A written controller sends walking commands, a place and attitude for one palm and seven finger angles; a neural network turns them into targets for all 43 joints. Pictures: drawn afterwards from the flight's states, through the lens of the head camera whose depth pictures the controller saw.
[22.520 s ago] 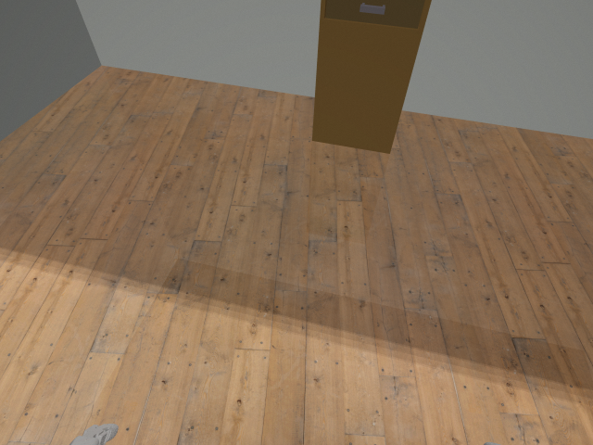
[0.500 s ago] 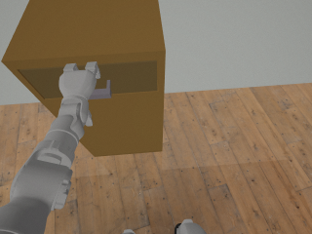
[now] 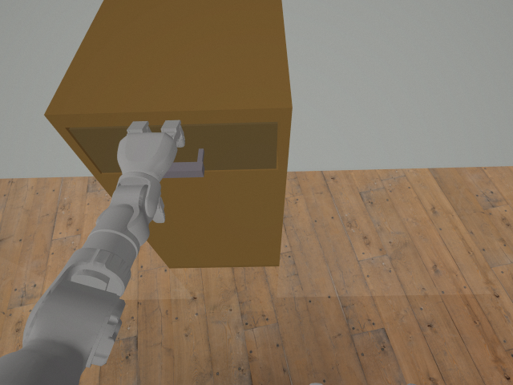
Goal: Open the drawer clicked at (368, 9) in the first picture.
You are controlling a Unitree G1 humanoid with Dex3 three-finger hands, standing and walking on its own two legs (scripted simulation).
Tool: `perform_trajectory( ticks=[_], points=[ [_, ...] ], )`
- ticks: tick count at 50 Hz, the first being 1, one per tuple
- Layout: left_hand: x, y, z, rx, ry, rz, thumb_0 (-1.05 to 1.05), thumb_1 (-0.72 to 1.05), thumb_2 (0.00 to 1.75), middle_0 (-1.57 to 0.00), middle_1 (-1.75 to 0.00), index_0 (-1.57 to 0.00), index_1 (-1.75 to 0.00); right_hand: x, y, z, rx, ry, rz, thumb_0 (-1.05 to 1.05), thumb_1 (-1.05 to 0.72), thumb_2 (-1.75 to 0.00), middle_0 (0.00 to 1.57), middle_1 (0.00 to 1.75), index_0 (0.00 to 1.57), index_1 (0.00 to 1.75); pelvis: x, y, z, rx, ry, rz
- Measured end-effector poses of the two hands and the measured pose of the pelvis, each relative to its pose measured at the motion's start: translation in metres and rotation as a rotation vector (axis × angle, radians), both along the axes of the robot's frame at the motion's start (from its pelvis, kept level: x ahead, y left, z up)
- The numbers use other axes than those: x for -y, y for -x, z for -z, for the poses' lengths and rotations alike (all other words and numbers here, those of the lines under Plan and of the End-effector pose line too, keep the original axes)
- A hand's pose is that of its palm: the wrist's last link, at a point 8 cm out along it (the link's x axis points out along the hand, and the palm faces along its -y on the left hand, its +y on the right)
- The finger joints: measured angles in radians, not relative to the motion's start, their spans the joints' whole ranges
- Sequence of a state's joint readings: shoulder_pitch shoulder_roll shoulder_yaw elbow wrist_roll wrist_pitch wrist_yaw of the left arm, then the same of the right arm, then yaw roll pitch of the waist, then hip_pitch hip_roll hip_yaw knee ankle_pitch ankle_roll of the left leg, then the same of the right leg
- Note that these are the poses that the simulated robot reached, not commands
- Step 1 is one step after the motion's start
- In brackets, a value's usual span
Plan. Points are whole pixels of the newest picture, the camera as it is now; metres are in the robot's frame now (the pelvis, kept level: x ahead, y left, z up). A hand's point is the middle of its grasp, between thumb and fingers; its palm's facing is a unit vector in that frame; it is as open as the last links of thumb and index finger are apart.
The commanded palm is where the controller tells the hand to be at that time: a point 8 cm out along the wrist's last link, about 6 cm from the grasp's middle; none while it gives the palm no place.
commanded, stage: re-aim the fingers above the handle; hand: left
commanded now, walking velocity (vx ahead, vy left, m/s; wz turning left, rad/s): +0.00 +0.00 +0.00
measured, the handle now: (179, 162) +0.53 +0.16 -0.03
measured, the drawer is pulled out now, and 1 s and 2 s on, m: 0.00 0.00 0.00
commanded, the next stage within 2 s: lower the fingers behind the handle in 1.92 s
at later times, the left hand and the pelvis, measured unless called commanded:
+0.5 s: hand (164, 166) +0.47 +0.17 +0.03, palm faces -0.04 +0.01 -1.00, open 13.9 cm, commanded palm +0.44 +0.17 +0.09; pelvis -0.01 +0.00 +0.00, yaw -1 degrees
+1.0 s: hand (155, 167) +0.47 +0.18 +0.03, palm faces -0.06 +0.02 -1.00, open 13.9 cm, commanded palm +0.45 +0.18 +0.09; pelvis -0.01 +0.00 +0.00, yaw -1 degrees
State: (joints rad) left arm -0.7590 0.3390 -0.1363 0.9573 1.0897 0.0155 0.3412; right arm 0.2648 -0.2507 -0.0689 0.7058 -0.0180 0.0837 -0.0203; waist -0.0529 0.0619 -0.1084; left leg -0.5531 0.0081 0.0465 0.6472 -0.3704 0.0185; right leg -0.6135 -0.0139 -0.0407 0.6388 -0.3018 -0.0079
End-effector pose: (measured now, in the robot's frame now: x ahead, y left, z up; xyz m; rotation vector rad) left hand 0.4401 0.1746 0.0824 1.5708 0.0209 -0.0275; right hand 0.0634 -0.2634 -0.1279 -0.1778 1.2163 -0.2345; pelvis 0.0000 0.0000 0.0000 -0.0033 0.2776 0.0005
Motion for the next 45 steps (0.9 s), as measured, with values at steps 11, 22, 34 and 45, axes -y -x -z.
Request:
perform_trajectory(
  ticks=[11,22,34,45],
  points=[
    [0.013,-0.008,-0.004,-0.019,0.002,0.008,0.0,-0.49,0.3,-0.32,-1.2,-0.31,-1.2,0.003,0.028,0.003,-0.052,-0.004,0.029,0.01,-0.9,-0.9,0.2,0.3,0.2,0.3,0.003,0.005,0.0,-0.003,-0.003,0.004],
    [0.015,-0.011,-0.003,0.001,-0.004,-0.006,0.0,-0.49,0.3,-0.32,-1.2,-0.31,-1.2,0.008,0.062,0.003,-0.098,0.004,0.079,0.01,-0.9,-0.9,0.2,0.3,0.2,0.3,0.004,0.01,0.001,-0.014,-0.008,0.026],
    [0.012,-0.003,-0.004,-0.019,-0.003,0.016,0.0,-0.49,0.3,-0.32,-1.2,-0.31,-1.2,0.01,0.058,0.0,-0.073,0.017,0.07,0.01,-0.9,-0.9,0.2,0.3,0.2,0.3,0.005,0.012,0.0,-0.001,-0.006,0.018],
    [0.009,-0.007,-0.006,0.009,-0.007,-0.014,0.0,-0.49,0.3,-0.32,-1.2,-0.31,-1.2,0.007,0.041,0.0,-0.024,0.017,0.051,0.01,-0.9,-0.9,0.2,0.3,0.2,0.3,0.003,0.015,0.001,-0.009,-0.008,0.021]
  ],
)
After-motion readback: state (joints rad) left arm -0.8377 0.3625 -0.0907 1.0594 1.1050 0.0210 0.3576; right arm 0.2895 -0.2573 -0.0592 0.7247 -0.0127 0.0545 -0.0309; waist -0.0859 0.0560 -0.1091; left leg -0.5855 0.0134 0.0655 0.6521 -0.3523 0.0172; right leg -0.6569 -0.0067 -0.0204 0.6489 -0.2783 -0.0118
